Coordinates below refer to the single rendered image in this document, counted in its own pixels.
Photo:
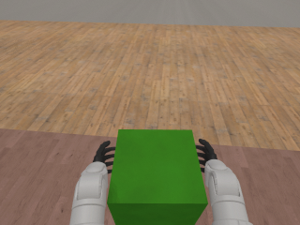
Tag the right robot forearm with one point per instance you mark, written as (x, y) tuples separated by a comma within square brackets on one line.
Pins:
[(225, 193)]

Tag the left robot forearm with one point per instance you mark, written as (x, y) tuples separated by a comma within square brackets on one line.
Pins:
[(89, 200)]

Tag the robot left hand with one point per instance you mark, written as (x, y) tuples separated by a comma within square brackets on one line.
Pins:
[(101, 157)]

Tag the carton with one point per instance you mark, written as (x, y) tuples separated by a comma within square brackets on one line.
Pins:
[(156, 178)]

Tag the robot right hand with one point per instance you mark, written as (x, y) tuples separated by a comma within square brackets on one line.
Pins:
[(208, 152)]

